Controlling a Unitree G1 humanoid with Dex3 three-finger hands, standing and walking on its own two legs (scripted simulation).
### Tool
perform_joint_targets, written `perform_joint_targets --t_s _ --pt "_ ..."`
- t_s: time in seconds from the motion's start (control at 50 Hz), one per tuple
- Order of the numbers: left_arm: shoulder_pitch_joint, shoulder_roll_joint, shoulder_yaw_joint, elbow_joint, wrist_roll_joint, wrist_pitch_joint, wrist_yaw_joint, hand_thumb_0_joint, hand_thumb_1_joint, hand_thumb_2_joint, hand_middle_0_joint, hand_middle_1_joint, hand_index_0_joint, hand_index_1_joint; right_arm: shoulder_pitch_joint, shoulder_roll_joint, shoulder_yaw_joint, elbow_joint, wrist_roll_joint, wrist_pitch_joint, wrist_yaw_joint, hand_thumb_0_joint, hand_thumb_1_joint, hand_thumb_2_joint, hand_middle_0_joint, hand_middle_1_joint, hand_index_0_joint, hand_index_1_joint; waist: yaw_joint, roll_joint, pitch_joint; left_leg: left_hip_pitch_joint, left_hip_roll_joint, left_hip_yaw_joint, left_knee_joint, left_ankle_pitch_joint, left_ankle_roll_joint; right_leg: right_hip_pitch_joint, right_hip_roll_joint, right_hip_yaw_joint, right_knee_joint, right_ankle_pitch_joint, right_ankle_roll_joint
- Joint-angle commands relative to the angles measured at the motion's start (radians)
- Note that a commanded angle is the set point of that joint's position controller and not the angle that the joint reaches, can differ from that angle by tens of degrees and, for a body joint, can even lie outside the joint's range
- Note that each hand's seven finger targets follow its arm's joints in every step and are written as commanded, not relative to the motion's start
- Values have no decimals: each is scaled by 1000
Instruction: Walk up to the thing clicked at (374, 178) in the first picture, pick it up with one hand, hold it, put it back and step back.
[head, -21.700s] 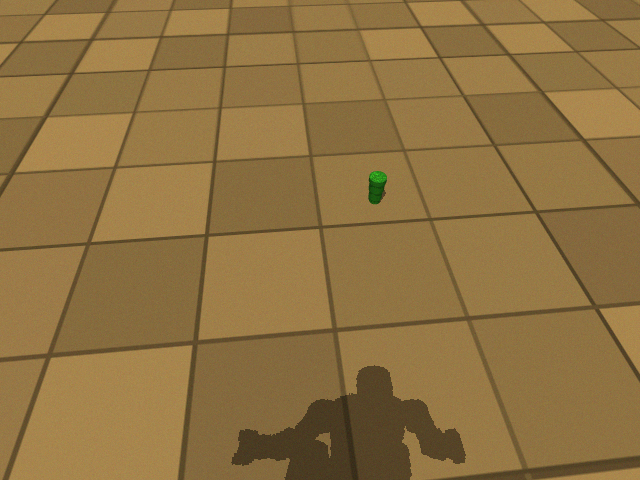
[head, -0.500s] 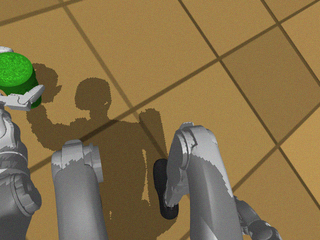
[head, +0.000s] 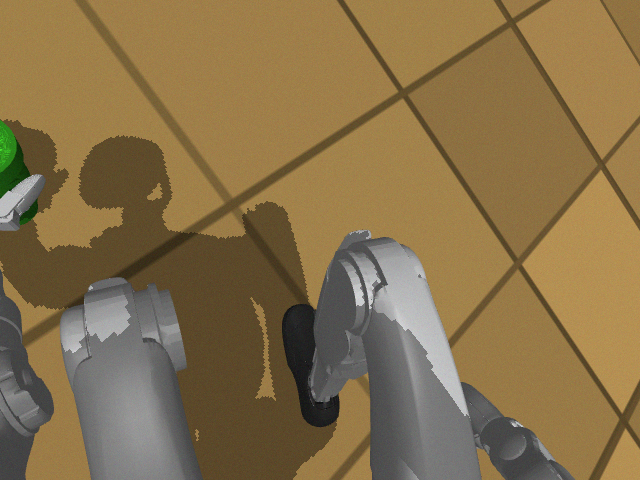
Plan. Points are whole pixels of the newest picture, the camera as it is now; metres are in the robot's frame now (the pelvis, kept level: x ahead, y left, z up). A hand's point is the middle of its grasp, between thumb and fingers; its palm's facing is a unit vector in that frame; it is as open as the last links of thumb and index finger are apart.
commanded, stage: lower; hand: left
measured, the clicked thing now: out of the picture +0.45 +0.27 -0.14
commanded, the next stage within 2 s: loosen in 1.10 s
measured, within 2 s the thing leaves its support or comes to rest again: rests again in 1.22 s
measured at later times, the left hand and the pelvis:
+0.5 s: hand out of the picture +0.46 +0.28 -0.17, palm faces +0.41 -0.91 -0.01, open 10.6 cm; pelvis +0.00 +0.01 -0.01, yaw -3 degrees
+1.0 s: hand (7, 186) +0.46 +0.28 -0.20, palm faces +0.41 -0.91 -0.01, open 10.6 cm; pelvis -0.01 +0.01 -0.01, yaw -5 degrees
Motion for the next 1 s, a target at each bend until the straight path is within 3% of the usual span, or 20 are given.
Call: perform_joint_targets --t_s 0.0,0.06,0.08,0.1,0.14,0.2,0.44,0.46,0.56,0.58,0.6,0.64,0.76,0.98 --pt "-293 237 22 -163 -12 -125 11 0 95 1303 -1272 -1457 -1291 -1460 88 -311 -68 -28 -17 -1 -20 0 -913 -908 200 300 200 300 -66 372 -619 372 31 44 -308 86 1 370 48 -80 -151 80 -60" --pt "-263 253 28 -117 -7 -151 18 0 104 1307 -1254 -1444 -1268 -1451 79 -322 -47 -26 -30 -3 -18 0 -917 -911 200 300 200 300 -68 393 -613 402 35 29 -304 113 -6 385 48 -93 -138 105 -60" --pt "-277 292 44 -121 -2 -160 22 0 111 1304 -1236 -1431 -1250 -1439 69 -330 -42 -28 -34 -2 -18 0 -913 -911 200 300 200 300 -71 405 -610 402 38 23 -305 116 -9 381 50 -98 -130 104 -62" --pt "-272 269 27 -111 -4 -166 22 0 108 1308 -1237 -1433 -1249 -1442 62 -331 -35 -32 -40 -2 -18 0 -916 -912 200 300 200 300 -78 403 -613 417 38 23 -298 134 -10 389 50 -99 -133 123 -60" --pt "-251 295 44 -93 -5 -175 24 0 109 1307 -1236 -1424 -1244 -1437 54 -339 -27 -30 -48 1 -20 0 -915 -912 200 300 200 300 -77 420 -610 427 39 28 -286 158 -13 405 54 -104 -128 142 -59" --pt "-256 337 60 -81 -4 -188 30 0 130 1314 -1245 -1432 -1255 -1443 37 -352 -10 -36 -57 3 -22 0 -914 -912 200 300 200 300 -87 423 -584 418 43 16 -284 135 -12 401 55 -115 -129 126 -58" --pt "-230 338 16 -10 -12 -228 35 0 136 1309 -1277 -1445 -1289 -1454 -31 -382 41 -62 -83 1 -24 0 -915 -909 200 300 200 300 -126 425 -505 440 57 -30 -275 139 -23 395 62 -159 -110 143 -51" --pt "-232 371 34 -8 -9 -231 40 0 141 1318 -1260 -1441 -1272 -1451 -32 -389 44 -60 -86 5 -25 0 -913 -910 200 300 200 300 -123 440 -498 451 60 -37 -280 136 -26 387 64 -165 -106 139 -50" --pt "-224 379 29 21 -11 -248 53 0 135 1310 -1254 -1432 -1265 -1442 -52 -387 69 -70 -97 9 -24 0 -912 -909 200 300 200 300 -134 424 -485 439 60 -37 -258 145 -21 413 71 -167 -114 153 -46" --pt "-253 406 28 13 -10 -254 54 0 136 1291 -1253 -1417 -1264 -1427 -61 -389 75 -73 -99 9 -25 0 -911 -909 200 300 200 300 -138 426 -470 415 59 -35 -257 120 -18 409 75 -171 -117 135 -46" --pt "-249 376 12 27 -10 -257 55 0 135 1301 -1269 -1434 -1281 -1443 -66 -390 78 -79 -102 10 -25 0 -913 -909 200 300 200 300 -150 420 -463 426 60 -43 -260 124 -20 408 72 -177 -118 141 -44" --pt "-247 413 21 38 -6 -263 59 0 161 1303 -1259 -1421 -1269 -1430 -69 -395 84 -76 -103 11 -25 0 -910 -908 200 300 200 300 -149 425 -435 410 63 -47 -261 96 -17 403 74 -178 -121 120 -44" --pt "-204 418 26 59 -6 -270 66 0 154 1297 -1247 -1415 -1258 -1425 -82 -401 100 -84 -113 12 -26 0 -911 -908 200 300 200 300 -145 434 -450 456 72 -67 -264 145 -26 417 80 -190 -111 156 -43" --pt "-236 442 5 69 -1 -289 84 0 111 1262 -1255 -1394 -1263 -1405 -104 -412 125 -98 -126 20 -27 0 -911 -907 200 300 200 300 -172 449 -393 455 80 -88 -266 141 -29 406 87 -209 -108 155 -40"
